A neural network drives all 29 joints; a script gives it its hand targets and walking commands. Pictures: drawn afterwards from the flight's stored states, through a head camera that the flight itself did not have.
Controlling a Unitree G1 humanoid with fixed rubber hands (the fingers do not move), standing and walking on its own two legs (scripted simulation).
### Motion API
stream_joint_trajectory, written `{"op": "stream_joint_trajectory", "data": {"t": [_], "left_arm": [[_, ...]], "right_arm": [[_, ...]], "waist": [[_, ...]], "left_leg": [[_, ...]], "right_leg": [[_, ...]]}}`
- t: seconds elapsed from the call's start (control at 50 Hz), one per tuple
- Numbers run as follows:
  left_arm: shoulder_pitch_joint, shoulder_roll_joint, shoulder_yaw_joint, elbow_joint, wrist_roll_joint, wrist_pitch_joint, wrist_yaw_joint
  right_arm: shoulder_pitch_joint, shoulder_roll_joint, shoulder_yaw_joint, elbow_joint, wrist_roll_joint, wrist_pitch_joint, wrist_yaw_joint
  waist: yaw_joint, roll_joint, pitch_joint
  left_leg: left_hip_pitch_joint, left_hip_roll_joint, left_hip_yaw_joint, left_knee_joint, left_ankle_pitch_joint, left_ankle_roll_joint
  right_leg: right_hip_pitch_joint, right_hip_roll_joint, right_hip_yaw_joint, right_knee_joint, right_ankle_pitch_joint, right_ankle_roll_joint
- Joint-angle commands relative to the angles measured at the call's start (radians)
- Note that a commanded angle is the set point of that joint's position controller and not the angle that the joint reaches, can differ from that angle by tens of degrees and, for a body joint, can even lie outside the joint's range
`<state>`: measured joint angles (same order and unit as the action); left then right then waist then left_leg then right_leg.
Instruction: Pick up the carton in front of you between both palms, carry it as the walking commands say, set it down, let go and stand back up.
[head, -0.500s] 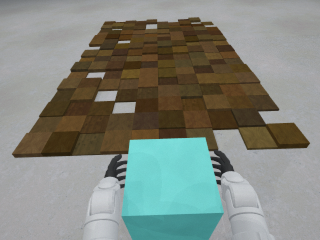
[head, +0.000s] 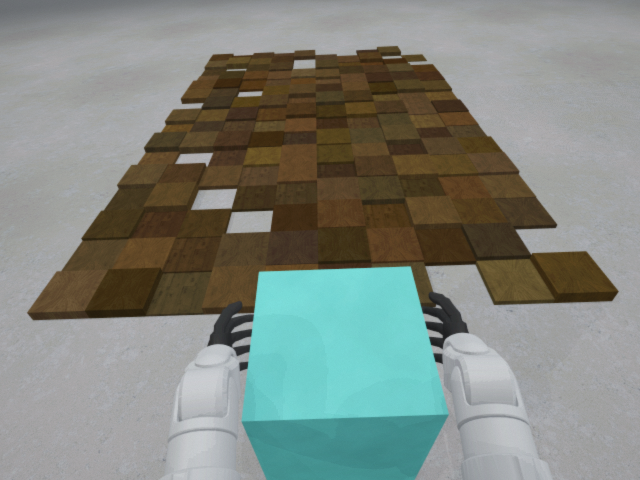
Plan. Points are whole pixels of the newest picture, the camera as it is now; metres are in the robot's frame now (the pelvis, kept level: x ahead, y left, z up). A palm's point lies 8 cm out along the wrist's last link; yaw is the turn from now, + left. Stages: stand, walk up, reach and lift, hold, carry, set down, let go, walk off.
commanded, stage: hold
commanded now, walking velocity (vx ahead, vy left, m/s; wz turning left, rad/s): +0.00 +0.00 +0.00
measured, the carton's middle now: (338, 380) +0.29 +0.00 -0.03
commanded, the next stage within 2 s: carry in 0.14 s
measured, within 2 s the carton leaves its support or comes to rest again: neither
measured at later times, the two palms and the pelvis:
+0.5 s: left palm (214, 301) +0.36 +0.17 +0.07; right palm (427, 289) +0.36 -0.13 +0.07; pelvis +0.08 +0.01 -0.02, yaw -1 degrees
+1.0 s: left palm (242, 182) +0.63 +0.16 +0.09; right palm (400, 177) +0.63 -0.14 +0.09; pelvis +0.35 +0.02 -0.01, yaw +1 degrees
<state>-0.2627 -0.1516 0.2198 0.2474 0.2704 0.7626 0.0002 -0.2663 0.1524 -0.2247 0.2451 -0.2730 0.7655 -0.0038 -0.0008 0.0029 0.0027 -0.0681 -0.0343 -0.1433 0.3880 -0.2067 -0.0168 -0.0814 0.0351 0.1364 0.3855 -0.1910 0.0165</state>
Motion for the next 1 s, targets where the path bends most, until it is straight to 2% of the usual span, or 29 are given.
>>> {"op": "stream_joint_trajectory", "data": {"t": [0.0, 0.1, 0.12, 0.16, 0.18, 0.24, 0.32, 0.36, 0.38, 0.42, 0.44, 0.48, 0.5, 0.52, 0.54, 0.56, 0.58, 0.6, 0.62, 0.64, 0.68, 0.7, 0.72, 0.74, 0.76, 0.8, 0.84, 0.92, 0.98], "left_arm": [[-0.581, -0.946, -0.582, -0.062, -0.285, -0.048, -0.251], [-0.587, -0.946, -0.579, -0.051, -0.281, -0.050, -0.251], [-0.596, -0.937, -0.574, -0.071, -0.277, -0.046, -0.249], [-0.594, -0.931, -0.592, -0.100, -0.293, -0.039, -0.240], [-0.606, -0.931, -0.607, -0.124, -0.304, -0.034, -0.234], [-0.598, -0.915, -0.672, -0.208, -0.352, 0.006, -0.214], [-0.588, -0.857, -0.744, -0.317, -0.415, 0.116, -0.185], [-0.587, -0.826, -0.763, -0.351, -0.443, 0.182, -0.171], [-0.578, -0.820, -0.774, -0.373, -0.461, 0.214, -0.165], [-0.587, -0.840, -0.802, -0.432, -0.515, 0.276, -0.161], [-0.584, -0.847, -0.812, -0.457, -0.545, 0.305, -0.164], [-0.568, -0.881, -0.830, -0.482, -0.599, 0.343, -0.173], [-0.549, -0.899, -0.832, -0.498, -0.614, 0.359, -0.176], [-0.505, -0.914, -0.824, -0.500, -0.608, 0.369, -0.173], [-0.454, -0.900, -0.807, -0.512, -0.588, 0.376, -0.166], [-0.422, -0.898, -0.802, -0.531, -0.570, 0.390, -0.156], [-0.432, -0.897, -0.807, -0.584, -0.563, 0.400, -0.146], [-0.441, -0.893, -0.821, -0.630, -0.559, 0.408, -0.139], [-0.435, -0.918, -0.831, -0.665, -0.567, 0.417, -0.137], [-0.427, -0.917, -0.836, -0.702, -0.574, 0.422, -0.138], [-0.436, -0.891, -0.846, -0.739, -0.589, 0.431, -0.145], [-0.459, -0.857, -0.850, -0.770, -0.603, 0.444, -0.153], [-0.516, -0.842, -0.868, -0.800, -0.628, 0.459, -0.164], [-0.504, -0.849, -0.870, -0.766, -0.633, 0.463, -0.171], [-0.479, -0.846, -0.860, -0.737, -0.636, 0.466, -0.176], [-0.425, -0.854, -0.846, -0.694, -0.629, 0.469, -0.177], [-0.389, -0.863, -0.828, -0.675, -0.603, 0.464, -0.166], [-0.402, -0.854, -0.803, -0.729, -0.555, 0.460, -0.131], [-0.439, -0.801, -0.789, -0.793, -0.544, 0.479, -0.111]], "right_arm": [[-0.569, 0.953, 0.586, -0.055, 0.286, -0.045, 0.254], [-0.575, 0.955, 0.584, -0.043, 0.282, -0.046, 0.254], [-0.581, 0.942, 0.575, -0.052, 0.284, -0.044, 0.249], [-0.590, 0.942, 0.599, -0.095, 0.305, -0.038, 0.239], [-0.602, 0.941, 0.615, -0.120, 0.316, -0.031, 0.235], [-0.595, 0.923, 0.679, -0.195, 0.360, 0.010, 0.216], [-0.596, 0.883, 0.753, -0.300, 0.433, 0.122, 0.194], [-0.597, 0.862, 0.771, -0.324, 0.474, 0.189, 0.185], [-0.590, 0.856, 0.778, -0.336, 0.495, 0.220, 0.181], [-0.527, 0.844, 0.780, -0.355, 0.520, 0.272, 0.171], [-0.487, 0.836, 0.781, -0.374, 0.523, 0.295, 0.161], [-0.494, 0.836, 0.788, -0.477, 0.529, 0.335, 0.142], [-0.487, 0.843, 0.794, -0.519, 0.533, 0.353, 0.135], [-0.516, 0.851, 0.814, -0.581, 0.551, 0.375, 0.138], [-0.550, 0.864, 0.831, -0.622, 0.576, 0.397, 0.146], [-0.521, 0.873, 0.835, -0.619, 0.590, 0.408, 0.155], [-0.519, 0.887, 0.841, -0.635, 0.599, 0.412, 0.164], [-0.488, 0.897, 0.837, -0.634, 0.607, 0.416, 0.170], [-0.439, 0.894, 0.827, -0.628, 0.606, 0.421, 0.170], [-0.392, 0.890, 0.824, -0.634, 0.600, 0.424, 0.167], [-0.379, 0.889, 0.824, -0.647, 0.591, 0.426, 0.159], [-0.333, 0.885, 0.814, -0.645, 0.576, 0.426, 0.151], [-0.352, 0.879, 0.797, -0.641, 0.551, 0.424, 0.141], [-0.371, 0.868, 0.794, -0.678, 0.550, 0.434, 0.135], [-0.384, 0.873, 0.800, -0.690, 0.552, 0.444, 0.129], [-0.394, 0.882, 0.817, -0.702, 0.559, 0.452, 0.129], [-0.401, 0.886, 0.831, -0.718, 0.583, 0.458, 0.139], [-0.457, 0.846, 0.844, -0.779, 0.632, 0.469, 0.163], [-0.477, 0.787, 0.832, -0.822, 0.643, 0.491, 0.161]], "waist": [[-0.002, -0.001, -0.244], [-0.001, -0.002, -0.248], [0.000, 0.006, -0.275], [0.004, -0.003, -0.269], [0.003, -0.007, -0.250], [0.005, -0.019, -0.299], [0.009, -0.097, -0.302], [0.008, -0.105, -0.270], [0.007, -0.052, -0.262], [-0.010, 0.234, -0.283], [-0.013, 0.273, -0.252], [-0.007, 0.168, -0.274], [0.000, 0.109, -0.328], [0.020, -0.018, -0.361], [0.034, -0.255, -0.391], [0.038, -0.355, -0.358], [0.050, -0.253, -0.305], [0.055, -0.145, -0.306], [0.046, -0.108, -0.322], [0.033, -0.130, -0.355], [-0.004, -0.082, -0.465], [-0.038, 0.130, -0.486], [-0.031, 0.343, -0.426], [-0.028, 0.219, -0.389], [-0.033, 0.133, -0.369], [-0.032, 0.043, -0.362], [-0.030, 0.074, -0.340], [-0.019, 0.132, -0.282], [-0.006, 0.176, -0.300]], "left_leg": [[0.005, -0.063, 0.078, -0.064, 0.088, 0.000], [0.000, -0.064, 0.080, -0.063, 0.077, 0.002], [-0.097, 0.105, 0.034, 0.016, -0.044, 0.013], [-0.185, 0.088, -0.006, -0.017, -0.426, 0.030], [-0.217, 0.085, 0.003, -0.008, -0.495, 0.031], [-0.223, 0.084, 0.071, 0.076, -0.327, 0.023], [-0.301, 0.070, 0.136, 0.172, -0.312, 0.020], [-0.271, 0.073, 0.159, 0.138, -0.278, 0.028], [-0.216, 0.101, 0.123, 0.089, -0.275, 0.038], [-0.015, 0.254, -0.125, -0.020, -0.163, 0.112], [0.049, 0.307, -0.207, -0.032, -0.003, 0.161], [0.043, 0.297, -0.121, 0.050, 0.219, 0.166], [-0.079, 0.253, 0.005, 0.137, 0.200, 0.119], [-0.201, 0.160, 0.191, 0.329, 0.302, 0.055], [-0.463, 0.097, 0.290, 0.544, 0.212, -0.001], [-0.727, 0.035, 0.304, 0.541, -0.265, -0.013], [-0.830, 0.050, 0.267, 0.497, -0.402, 0.005], [-0.821, 0.065, 0.258, 0.404, -0.433, 0.018], [-0.737, 0.062, 0.269, 0.279, -0.376, 0.024], [-0.593, 0.042, 0.299, 0.161, -0.250, 0.024], [0.065, 0.010, 0.346, -0.017, 0.042, 0.046], [0.259, 0.218, 0.000, -0.152, -0.166, 0.093], [0.402, 0.398, -0.348, -0.133, 0.152, 0.225], [0.441, 0.445, -0.334, -0.077, 0.360, 0.290], [0.451, 0.430, -0.252, -0.048, 0.523, 0.281], [0.464, 0.386, -0.119, -0.061, 0.527, 0.200], [0.439, 0.346, -0.013, -0.073, 0.602, 0.158], [0.219, 0.249, 0.195, -0.118, 0.573, 0.139], [0.059, 0.238, 0.297, -0.014, 0.771, 0.104]], "right_leg": [[0.062, 0.062, -0.077, -0.053, 0.088, 0.003], [0.063, 0.062, -0.078, -0.051, 0.079, 0.004], [-0.043, -0.105, -0.046, 0.031, -0.062, -0.008], [-0.119, -0.089, -0.023, -0.003, -0.439, -0.022], [-0.152, -0.096, -0.020, -0.006, -0.506, -0.026], [-0.143, -0.124, -0.038, 0.025, -0.384, -0.044], [-0.149, -0.203, 0.049, -0.028, -0.482, -0.089], [-0.197, -0.210, 0.032, -0.002, -0.437, -0.093], [-0.246, -0.178, -0.032, 0.067, -0.370, -0.075], [-0.443, -0.078, -0.223, 0.366, -0.212, -0.008], [-0.540, -0.055, -0.269, 0.343, -0.281, 0.011], [-0.428, -0.053, -0.291, 0.156, -0.244, 0.010], [-0.190, -0.059, -0.285, 0.056, -0.171, 0.000], [-0.008, -0.115, -0.166, -0.003, -0.107, -0.043], [0.232, -0.263, 0.044, 0.043, 0.237, -0.124], [0.397, -0.363, 0.184, -0.009, 0.531, -0.198], [0.449, -0.397, 0.208, -0.004, 0.636, -0.238], [0.460, -0.398, 0.167, 0.025, 0.599, -0.227], [0.424, -0.379, 0.098, 0.038, 0.544, -0.189], [0.359, -0.345, 0.004, 0.044, 0.490, -0.143], [-0.041, -0.234, -0.269, 0.226, 0.357, -0.034], [-0.285, -0.162, -0.351, 0.481, 0.088, 0.022], [-0.594, -0.031, -0.327, 0.629, -0.281, 0.037], [-0.725, -0.079, -0.215, 0.742, -0.364, -0.001], [-0.775, -0.111, -0.192, 0.783, -0.356, -0.019], [-0.816, -0.133, -0.199, 0.684, -0.266, -0.035], [-0.792, -0.112, -0.240, 0.565, -0.209, -0.025], [-0.551, -0.059, -0.335, 0.264, 0.009, -0.022], [-0.203, 0.007, -0.425, 0.157, 0.166, -0.051]]}}
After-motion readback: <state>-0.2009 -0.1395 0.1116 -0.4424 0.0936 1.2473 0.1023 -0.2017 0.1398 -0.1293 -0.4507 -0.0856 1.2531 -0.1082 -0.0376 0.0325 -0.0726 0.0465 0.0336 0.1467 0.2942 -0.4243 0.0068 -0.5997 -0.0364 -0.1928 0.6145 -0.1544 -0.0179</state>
